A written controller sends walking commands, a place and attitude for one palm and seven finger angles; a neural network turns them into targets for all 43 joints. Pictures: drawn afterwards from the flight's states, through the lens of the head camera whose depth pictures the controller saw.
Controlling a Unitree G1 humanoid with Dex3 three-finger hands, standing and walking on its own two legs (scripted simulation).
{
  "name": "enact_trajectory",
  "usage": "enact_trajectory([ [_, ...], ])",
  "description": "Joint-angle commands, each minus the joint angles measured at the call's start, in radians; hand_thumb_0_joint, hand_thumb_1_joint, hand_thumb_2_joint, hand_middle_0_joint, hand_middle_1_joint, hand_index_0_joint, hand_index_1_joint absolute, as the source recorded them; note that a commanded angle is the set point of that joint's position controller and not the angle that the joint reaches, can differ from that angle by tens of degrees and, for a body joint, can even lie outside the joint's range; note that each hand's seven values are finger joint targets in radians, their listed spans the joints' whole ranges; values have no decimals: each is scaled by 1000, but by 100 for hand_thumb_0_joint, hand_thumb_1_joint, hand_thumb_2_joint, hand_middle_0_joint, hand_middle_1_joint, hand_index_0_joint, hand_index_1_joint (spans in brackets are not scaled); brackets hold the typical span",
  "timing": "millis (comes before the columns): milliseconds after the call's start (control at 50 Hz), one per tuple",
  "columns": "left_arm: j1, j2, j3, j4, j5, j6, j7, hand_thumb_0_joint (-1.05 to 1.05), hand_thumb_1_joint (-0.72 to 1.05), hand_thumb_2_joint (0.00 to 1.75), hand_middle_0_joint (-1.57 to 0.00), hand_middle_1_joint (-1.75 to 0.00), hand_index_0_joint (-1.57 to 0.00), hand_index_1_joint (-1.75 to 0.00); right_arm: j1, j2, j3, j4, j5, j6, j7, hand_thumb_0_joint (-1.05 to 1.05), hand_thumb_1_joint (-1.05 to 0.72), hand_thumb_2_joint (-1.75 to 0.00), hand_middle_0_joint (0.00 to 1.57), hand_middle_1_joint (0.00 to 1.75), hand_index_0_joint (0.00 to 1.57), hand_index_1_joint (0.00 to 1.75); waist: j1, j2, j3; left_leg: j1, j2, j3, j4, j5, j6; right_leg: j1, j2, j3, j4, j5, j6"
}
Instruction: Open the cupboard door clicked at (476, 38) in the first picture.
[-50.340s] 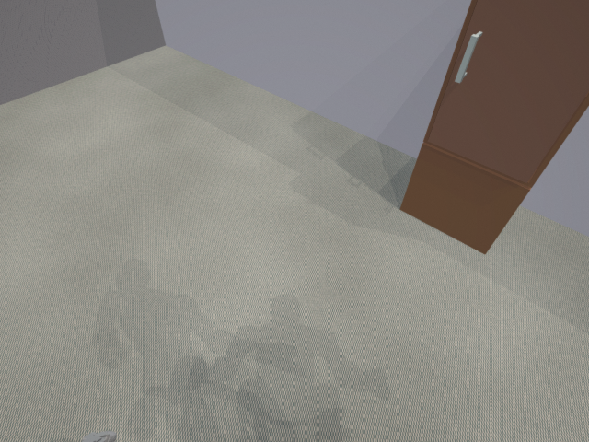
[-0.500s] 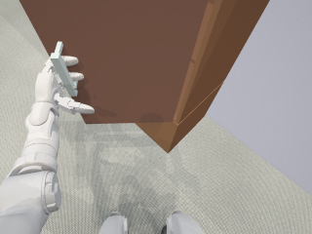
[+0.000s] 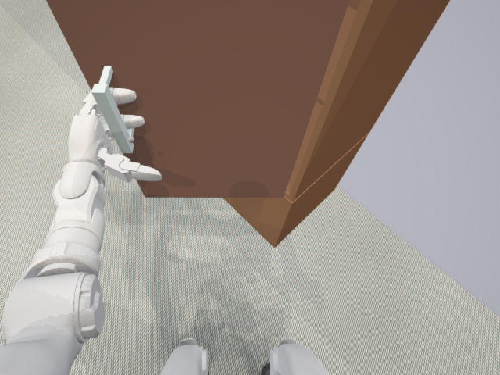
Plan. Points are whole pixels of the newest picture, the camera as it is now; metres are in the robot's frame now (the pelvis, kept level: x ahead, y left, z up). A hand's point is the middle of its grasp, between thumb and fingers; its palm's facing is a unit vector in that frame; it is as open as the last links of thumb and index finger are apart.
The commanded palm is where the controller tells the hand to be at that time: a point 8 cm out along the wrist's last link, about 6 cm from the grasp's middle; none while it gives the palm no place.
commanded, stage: close the thumb around the handle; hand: left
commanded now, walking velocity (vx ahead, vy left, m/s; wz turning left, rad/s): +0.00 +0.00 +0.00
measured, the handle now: (117, 113) +0.52 +0.21 +0.07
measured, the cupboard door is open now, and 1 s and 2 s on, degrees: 47 50 95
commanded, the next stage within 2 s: pull the door open along its arc in 0.80 s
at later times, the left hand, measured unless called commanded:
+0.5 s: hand (131, 141) +0.47 +0.18 +0.07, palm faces +0.01 -1.00 -0.01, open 9.7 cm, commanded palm +0.44 +0.22 +0.07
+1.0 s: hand (130, 146) +0.46 +0.18 +0.07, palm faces +0.00 -1.00 +0.00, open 5.3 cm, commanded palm +0.42 +0.23 +0.07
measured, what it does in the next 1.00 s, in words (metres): stands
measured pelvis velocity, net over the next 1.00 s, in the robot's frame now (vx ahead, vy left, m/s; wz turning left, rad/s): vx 0.00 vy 0.01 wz -0.02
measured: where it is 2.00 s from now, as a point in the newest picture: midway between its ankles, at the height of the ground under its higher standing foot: outside the picture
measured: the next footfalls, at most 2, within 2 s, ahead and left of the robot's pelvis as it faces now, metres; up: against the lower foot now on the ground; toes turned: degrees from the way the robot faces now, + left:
none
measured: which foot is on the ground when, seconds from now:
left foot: down 0.00-1.00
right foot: down 0.00-1.00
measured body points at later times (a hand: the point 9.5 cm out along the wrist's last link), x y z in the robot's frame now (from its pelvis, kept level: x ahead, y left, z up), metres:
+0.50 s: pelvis +0.01 +0.01 +0.00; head +0.10 +0.02 +0.44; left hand +0.46 +0.23 +0.07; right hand +0.04 -0.25 -0.11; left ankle +0.02 +0.12 -0.67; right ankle +0.01 -0.11 -0.67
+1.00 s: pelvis +0.00 +0.01 +0.00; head +0.09 +0.02 +0.44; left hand +0.45 +0.23 +0.07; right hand +0.05 -0.26 -0.11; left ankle +0.02 +0.12 -0.67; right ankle +0.01 -0.11 -0.67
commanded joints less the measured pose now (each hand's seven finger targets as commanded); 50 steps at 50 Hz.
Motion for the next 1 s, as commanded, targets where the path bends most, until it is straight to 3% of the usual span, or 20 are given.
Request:
enact_trajectory([
  [0, -445, 161, 7, -211, 6, -61, -25, 0, -50, 30, -30, -120, -30, -120, 129, -167, -55, -68, -1, -17, -14, 0, -90, -90, 20, 30, 20, 30, -43, 66, -404, 321, -48, -34, -109, 299, 33, 141, 37, 65, -133, 316, 11],
  [80, -420, 146, 1, -224, 5, -64, -26, 0, -50, 30, -30, -120, -30, -120, 129, -163, -55, -74, -1, -15, -12, 0, -90, -90, 20, 30, 20, 30, -33, 87, -428, 359, -46, -41, -107, 353, 28, 133, 39, 57, -121, 344, 8],
  [140, -415, 161, 17, -240, -2, -64, -22, 0, -33, 37, -31, -122, -31, -122, 132, -166, -56, -78, -3, -14, -12, 0, -90, -90, 20, 30, 20, 30, -34, 69, -437, 353, -46, -37, -102, 361, 31, 152, 42, 57, -119, 360, 9],
  [200, -376, 154, 18, -260, -4, -65, -22, 0, -16, 44, -32, -124, -32, -124, 121, -162, -55, -87, -1, -11, -9, 0, -90, -90, 20, 30, 20, 30, -16, 92, -440, 360, -46, -31, -114, 368, 26, 169, 40, 57, -125, 368, 8],
  [300, -379, 130, 2, -258, -3, -66, -13, 0, 12, 56, -34, -127, -34, -127, 124, -161, -58, -82, -1, -8, -8, 0, -90, -90, 20, 30, 20, 30, -29, 67, -406, 367, -42, -37, -117, 372, 25, 143, 43, 49, -127, 359, 9],
  [360, -367, 173, 37, -294, -1, -78, -12, 0, 28, 64, -36, -128, -36, -128, 127, -165, -61, -84, -2, -8, -10, 0, -90, -90, 20, 30, 20, 30, -11, 86, -453, 393, -41, -38, -117, 410, 24, 168, 42, 52, -120, 387, 6],
  [400, -331, 123, 7, -306, -8, -75, -15, 0, 40, 68, -36, -130, -36, -130, 118, -157, -60, -90, -1, -8, -6, 0, -90, -90, 20, 30, 20, 30, -8, 91, -448, 406, -41, -34, -121, 421, 22, 167, 44, 47, -123, 392, 6],
  [480, -341, 108, -12, -339, -12, -79, -9, 0, 62, 78, -38, -132, -38, -132, 112, -157, -61, -87, 0, -8, -5, 0, -90, -90, 20, 30, 20, 30, -17, 102, -427, 417, -38, -38, -122, 423, 19, 148, 45, 45, -126, 386, 7],
  [520, -340, 138, 16, -326, -12, -80, -3, 0, 73, 83, -39, -133, -39, -133, 114, -164, -64, -82, 0, -9, -8, 0, -90, -90, 20, 30, 20, 30, -16, 56, -412, 394, -38, -37, -127, 395, 22, 164, 45, 48, -133, 376, 8],
  [560, -336, 144, 17, -346, -8, -89, -3, 0, 84, 88, -40, -134, -40, -134, 110, -160, -62, -86, 0, -11, -11, 0, -90, -90, 20, 30, 20, 30, -8, 87, -434, 401, -41, -36, -127, 407, 22, 176, 43, 51, -128, 387, 6],
  [580, -322, 115, 1, -334, -10, -84, -4, 0, 90, 90, -40, -135, -40, -135, 105, -155, -61, -86, 1, -12, -10, 0, -90, -90, 20, 30, 20, 30, -10, 93, -427, 408, -42, -32, -126, 408, 21, 167, 43, 49, -130, 386, 7],
  [620, -351, 148, 26, -311, -12, -84, -1, 0, 90, 90, -40, -135, -40, -135, 106, -161, -60, -78, 0, -13, -14, 0, -90, -90, 20, 30, 20, 30, -18, 46, -394, 369, -43, -32, -128, 362, 25, 175, 42, 52, -138, 363, 10],
  [660, -363, 163, 31, -310, -7, -91, -5, 0, 90, 90, -40, -135, -40, -135, 104, -161, -56, -79, -1, -14, -17, 0, -90, -90, 20, 30, 20, 30, -12, 68, -410, 367, -45, -34, -128, 362, 24, 179, 40, 56, -130, 364, 8],
  [700, -347, 130, 8, -298, -9, -89, -10, 0, 90, 90, -40, -135, -40, -135, 97, -156, -56, -82, 1, -16, -16, 0, -90, -90, 20, 30, 20, 30, -10, 100, -409, 386, -45, -32, -126, 362, 21, 158, 40, 53, -133, 352, 6],
  [740, -357, 157, 31, -288, -13, -92, -12, 0, 90, 90, -40, -135, -40, -135, 104, -161, -57, -80, -2, -17, -18, 0, -90, -90, 20, 30, 20, 30, -17, 59, -400, 362, -46, -32, -122, 357, 27, 174, 42, 56, -133, 359, 8],
  [760, -352, 184, 52, -290, -11, -94, -13, 0, 90, 90, -40, -135, -40, -135, 100, -164, -57, -81, -2, -17, -19, 0, -90, -90, 20, 30, 20, 30, -6, 54, -418, 351, -46, -30, -122, 349, 26, 190, 40, 62, -131, 360, 9],
  [780, -341, 176, 44, -301, -11, -95, -17, 0, 90, 90, -40, -135, -40, -135, 95, -161, -56, -87, -1, -17, -18, 0, -90, -90, 20, 30, 20, 30, -1, 81, -432, 361, -48, -29, -125, 358, 24, 196, 38, 61, -128, 366, 7],
  [880, -365, 163, 31, -288, -15, -91, -19, 0, 90, 90, -40, -135, -40, -135, 92, -159, -54, -85, 0, -17, -20, 0, -90, -90, 20, 30, 20, 30, -15, 69, -408, 343, -46, -29, -119, 338, 25, 180, 39, 62, -130, 354, 11],
  [900, -342, 191, 59, -274, -15, -88, -19, 0, 90, 90, -40, -135, -40, -135, 94, -163, -55, -86, 0, -17, -21, 0, -90, -90, 20, 30, 20, 30, -5, 50, -406, 324, -47, -27, -120, 322, 26, 193, 39, 65, -132, 347, 11],
  [980, -225, 162, 45, -315, -27, -79, -33, 0, 90, 90, -40, -135, -40, -135, 80, -159, -55, -115, 4, -14, -17, 0, -90, -90, 20, 30, 20, 30, 22, 62, -417, 329, -51, -18, -136, 334, 25, 230, 39, 63, -135, 364, 7],
])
